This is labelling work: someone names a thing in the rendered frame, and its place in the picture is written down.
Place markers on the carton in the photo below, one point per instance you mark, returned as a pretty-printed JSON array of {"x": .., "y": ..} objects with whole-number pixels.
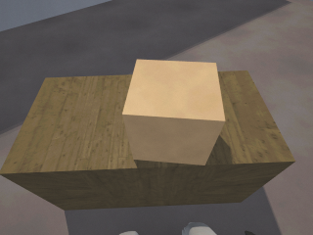
[{"x": 173, "y": 112}]

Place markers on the right robot thigh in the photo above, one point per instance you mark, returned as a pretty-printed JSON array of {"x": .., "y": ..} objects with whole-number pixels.
[{"x": 197, "y": 228}]

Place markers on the pedestal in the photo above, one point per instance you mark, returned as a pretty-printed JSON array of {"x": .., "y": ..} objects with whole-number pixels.
[{"x": 73, "y": 149}]

